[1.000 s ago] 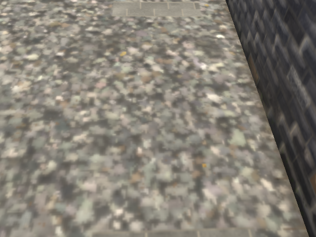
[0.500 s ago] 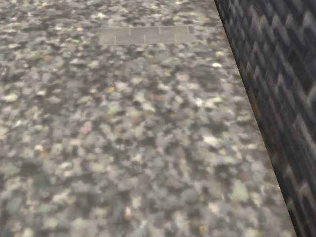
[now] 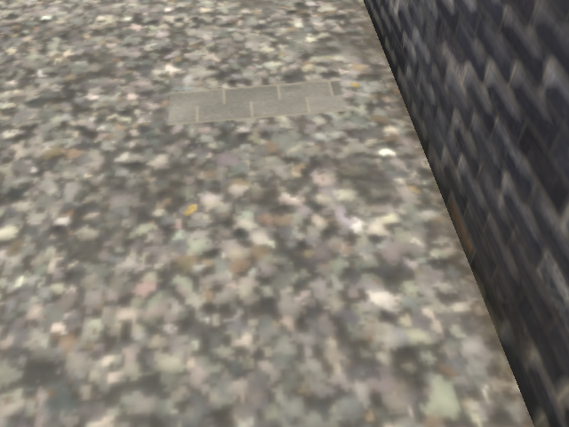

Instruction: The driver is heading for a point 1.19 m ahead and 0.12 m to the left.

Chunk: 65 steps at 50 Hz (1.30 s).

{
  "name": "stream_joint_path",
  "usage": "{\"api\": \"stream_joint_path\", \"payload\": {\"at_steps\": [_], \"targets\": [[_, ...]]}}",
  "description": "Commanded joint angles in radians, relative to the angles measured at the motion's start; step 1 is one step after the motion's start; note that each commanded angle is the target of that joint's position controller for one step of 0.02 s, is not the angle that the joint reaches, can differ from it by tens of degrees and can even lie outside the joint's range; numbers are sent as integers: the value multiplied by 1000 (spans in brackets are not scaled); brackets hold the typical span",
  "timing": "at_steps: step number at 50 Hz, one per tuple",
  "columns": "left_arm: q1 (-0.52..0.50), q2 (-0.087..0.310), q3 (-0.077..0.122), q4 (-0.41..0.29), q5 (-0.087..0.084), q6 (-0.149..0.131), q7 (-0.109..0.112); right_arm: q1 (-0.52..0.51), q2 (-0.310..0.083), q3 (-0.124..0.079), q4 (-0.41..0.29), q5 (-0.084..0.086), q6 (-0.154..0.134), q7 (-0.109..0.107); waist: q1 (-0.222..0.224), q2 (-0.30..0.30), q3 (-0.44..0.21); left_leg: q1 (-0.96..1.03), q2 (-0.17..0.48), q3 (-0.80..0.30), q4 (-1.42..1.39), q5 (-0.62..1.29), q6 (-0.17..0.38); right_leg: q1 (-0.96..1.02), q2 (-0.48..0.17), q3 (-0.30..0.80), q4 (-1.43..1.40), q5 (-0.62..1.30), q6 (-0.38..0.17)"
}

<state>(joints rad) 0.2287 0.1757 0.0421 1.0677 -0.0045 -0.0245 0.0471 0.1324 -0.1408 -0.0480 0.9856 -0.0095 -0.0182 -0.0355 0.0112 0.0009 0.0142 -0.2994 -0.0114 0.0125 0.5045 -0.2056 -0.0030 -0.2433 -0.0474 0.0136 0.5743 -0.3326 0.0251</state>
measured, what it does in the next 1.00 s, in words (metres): walks ahead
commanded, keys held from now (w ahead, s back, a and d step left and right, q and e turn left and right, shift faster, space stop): no key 0.52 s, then w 0.48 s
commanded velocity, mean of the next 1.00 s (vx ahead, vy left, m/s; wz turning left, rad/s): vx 0.14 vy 0.00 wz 0.00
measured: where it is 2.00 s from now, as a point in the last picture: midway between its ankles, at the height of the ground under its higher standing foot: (311, 347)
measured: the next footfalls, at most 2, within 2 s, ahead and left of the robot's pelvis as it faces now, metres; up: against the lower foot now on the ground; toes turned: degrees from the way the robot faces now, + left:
right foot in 1.22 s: +0.44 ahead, -0.13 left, +0.00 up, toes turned -2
left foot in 1.82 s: +0.81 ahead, +0.11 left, +0.00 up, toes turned +1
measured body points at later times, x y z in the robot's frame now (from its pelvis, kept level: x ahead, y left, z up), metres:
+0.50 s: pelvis +0.02 -0.02 +0.00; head +0.04 -0.02 +0.45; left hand +0.05 +0.21 -0.15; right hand +0.10 -0.24 -0.15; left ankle +0.04 +0.13 -0.73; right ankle -0.02 -0.13 -0.73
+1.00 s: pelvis +0.13 +0.02 +0.01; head +0.14 +0.03 +0.46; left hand +0.27 +0.28 -0.11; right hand +0.07 -0.19 -0.14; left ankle +0.05 +0.10 -0.73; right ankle +0.23 -0.14 -0.66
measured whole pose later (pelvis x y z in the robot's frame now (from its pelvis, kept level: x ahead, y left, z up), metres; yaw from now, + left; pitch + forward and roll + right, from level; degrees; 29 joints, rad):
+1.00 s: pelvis +0.13 +0.02 +0.01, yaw +0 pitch +0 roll +1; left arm 0.12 0.27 0.07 0.93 -0.04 -0.07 0.01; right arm 0.44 -0.11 -0.01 1.11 0.00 -0.11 0.00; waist -0.04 -0.05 0.01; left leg 0.03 -0.05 0.06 0.24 -0.26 0.05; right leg -0.63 -0.10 0.02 0.96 -0.12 -0.05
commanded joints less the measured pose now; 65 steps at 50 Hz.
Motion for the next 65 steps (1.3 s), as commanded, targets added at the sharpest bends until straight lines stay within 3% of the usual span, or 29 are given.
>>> {"api": "stream_joint_path", "payload": {"at_steps": [1, 7, 9, 22, 26, 28, 30, 32, 34, 36, 37, 38, 39, 40, 41, 43, 44, 46, 48, 51, 55, 57, 59, 60, 61, 62, 63, 64, 65], "targets": [[49, 83, 9, -14, -7, -13, -12, 16, -49, -9, -19, 3, -9, 8, -5, -36, -32, 155, 16, -17, -19, 179, 47, -67, -15, 17, -135, 134, -43], [42, 99, 3, -16, -3, -2, -41, 27, -67, -5, 1, 6, 9, 10, 1, -10, -30, 193, 25, -25, -22, 261, 44, -20, 2, 5, -131, 272, -48], [56, 84, -9, -9, 22, -1, -40, 6, -79, -6, 3, 22, 9, 10, 12, 8, -13, 183, 22, -25, -25, 295, 41, -1, 7, -1, -140, 279, -39], [55, 83, -33, 5, 16, 2, -37, 35, -82, -7, 28, 14, 29, 0, -2, -6, 8, 197, 34, -39, -47, 239, 16, 14, 11, 3, -199, 277, -47], [62, 81, -37, 9, 17, 1, -36, 41, -79, -6, 36, 12, 29, 0, -1, -7, 13, 194, 34, -41, -57, 222, 15, 12, 13, 0, -212, 239, -47], [93, 96, -30, 24, 8, 6, -31, 63, -70, -7, 50, 15, 30, 1, 4, -32, -2, 173, -20, 22, -3, -37, 18, 17, 22, 5, -235, -63, -74], [96, 158, -8, 1, -9, 5, -22, 30, -76, -14, 32, 19, 16, 1, 24, -120, 81, 3, -62, 81, 127, -277, 29, -11, -78, 152, -326, -449, -147], [128, 185, 8, -8, -25, -15, -18, -20, -50, -7, 3, 24, -23, 9, 42, -185, 173, -117, 1, 55, 267, -243, 56, -35, -238, 356, -419, -528, -236], [92, 162, 8, -32, -33, -36, -21, 17, -24, -1, 11, 33, -52, 23, 7, -163, 200, -155, 50, 27, 265, -234, 92, -13, -261, 358, -377, -350, -247], [20, 145, 6, -67, -37, -44, -33, 156, -35, -10, 62, 34, -69, 35, -67, -121, 161, 84, 22, 56, 34, -194, 127, -107, -161, 203, -258, -269, -177], [-36, 142, 6, -93, -29, -43, -32, 262, -89, -28, 111, 23, -67, 35, -101, -48, 134, 243, 19, 12, -11, -142, 109, -211, -65, 96, -107, -165, -132], [-50, 96, -7, -120, -7, -50, -34, 393, -170, -51, 132, 27, -68, 35, -137, 191, 56, 394, 176, -263, -127, -96, 147, -342, 47, -39, 260, -80, -71], [-35, 74, -10, -151, -20, -66, -29, 487, -233, -61, 136, 18, -87, 51, -153, 372, -23, 483, 364, -712, -347, -260, 292, -514, 130, 5, 523, -232, -62], [-36, 117, 2, -146, -47, -76, -29, 395, -167, -36, 118, 5, -107, 56, -100, 221, 33, 411, 401, -737, -366, -332, 312, -569, 61, 103, 684, -189, -85], [-38, 119, 1, -145, -57, -82, -36, 300, -123, -22, 88, 10, -115, 55, -67, 150, 98, 365, 369, -600, -345, -281, 279, -623, 12, 108, 744, -87, -105], [-29, 141, 16, -129, -33, -87, -32, 206, -86, -2, 61, 14, -114, 56, -22, 45, 107, 300, 290, -371, -360, -83, 212, -575, -74, 86, 665, 88, -111], [-32, 177, 35, -129, -33, -81, -31, 214, -55, 12, 61, 15, -112, 51, -18, 35, 106, 299, 257, -291, -368, 19, 181, -540, -85, 69, 618, 127, -107], [-83, 143, 36, -155, -29, -67, -34, 291, -54, 19, 90, 20, -109, 41, -34, 58, 93, 314, 219, -200, -375, 163, 168, -521, -89, 36, 526, 165, -91], [-152, 113, 33, -197, -31, -51, -34, 327, -99, 16, 101, 10, -105, 29, -40, 54, 99, 331, 214, -148, -373, 303, 165, -545, -72, 22, 398, 218, -73], [-287, 79, 19, -241, -31, -49, -58, 316, -134, 12, 83, 5, -99, 15, -60, 62, 105, 246, 181, -74, -399, 252, 149, -425, -36, -22, 153, 347, -49], [-367, 106, 15, -270, -42, -54, -88, 357, -138, 5, 89, 22, -98, 20, -69, 83, 160, 275, 227, -63, -424, 221, 171, -360, -22, -34, 25, 370, -83], [-351, 134, 19, -266, -32, -57, -95, 342, -162, -6, 86, 34, -96, 29, -53, 93, 161, 353, 260, -55, -401, 299, 177, -352, -21, -36, -18, 302, -115], [-292, 173, 31, -261, -34, -68, -91, 359, -197, -18, 95, 38, -77, 30, -16, 121, 115, 415, 268, -40, -278, 629, 168, -249, 25, -78, -23, 230, -136], [-168, 185, 45, -230, -23, -73, -86, 333, -248, -32, 86, 26, -61, 19, 56, 134, 30, 422, 251, -12, -113, 888, 157, -117, 70, -117, -18, 237, -157], [18, 222, 66, -172, -22, -74, -82, 313, -227, -26, 72, 18, -49, 14, 135, 121, -87, 319, 205, 15, 116, 898, 123, 133, 69, -98, -11, 271, -182], [170, 308, 90, -138, 7, -72, -79, 385, -124, 5, 53, 15, -56, 24, 119, -40, -251, -32, 93, 41, 451, 544, 63, 514, -136, 223, -31, 140, -302], [279, 337, 95, -85, 21, -75, -93, 445, -35, 31, 63, 38, -89, 31, 99, -261, -411, -235, -74, -76, 742, -338, 29, 660, -341, 701, -273, -71, -416], [216, 248, 67, -86, 11, -84, -95, 352, -110, 9, 37, 66, -116, 32, 99, -215, -308, -352, -43, -192, 868, -379, 49, 603, -314, 704, -330, -49, -357], [114, 214, 56, -99, 3, -95, -91, 269, -166, -5, 5, 65, -130, 24, 66, -153, -157, -409, 13, -165, 870, -303, 70, 461, -286, 530, -331, 53, -303]]}}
